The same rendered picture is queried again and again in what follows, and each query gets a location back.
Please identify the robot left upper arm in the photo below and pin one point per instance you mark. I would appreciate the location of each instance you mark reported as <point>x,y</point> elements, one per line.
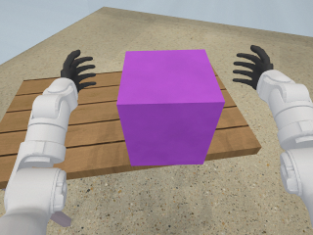
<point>35,194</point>

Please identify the robot right hand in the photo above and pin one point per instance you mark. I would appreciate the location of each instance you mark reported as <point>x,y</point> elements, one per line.
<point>261,65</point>

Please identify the left robot forearm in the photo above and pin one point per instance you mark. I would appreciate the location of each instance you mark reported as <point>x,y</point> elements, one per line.
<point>44,143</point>

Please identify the robot right upper arm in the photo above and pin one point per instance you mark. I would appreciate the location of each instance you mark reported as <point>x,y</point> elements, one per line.
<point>297,175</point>

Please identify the carton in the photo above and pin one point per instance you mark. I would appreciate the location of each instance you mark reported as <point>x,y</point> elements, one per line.
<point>169,103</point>

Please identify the table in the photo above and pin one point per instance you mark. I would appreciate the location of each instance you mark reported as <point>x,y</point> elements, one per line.
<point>95,143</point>

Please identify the right robot forearm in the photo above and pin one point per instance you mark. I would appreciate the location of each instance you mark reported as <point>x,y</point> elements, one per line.
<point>291,107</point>

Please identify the robot left hand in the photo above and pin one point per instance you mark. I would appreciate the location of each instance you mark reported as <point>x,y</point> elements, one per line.
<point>71,71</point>

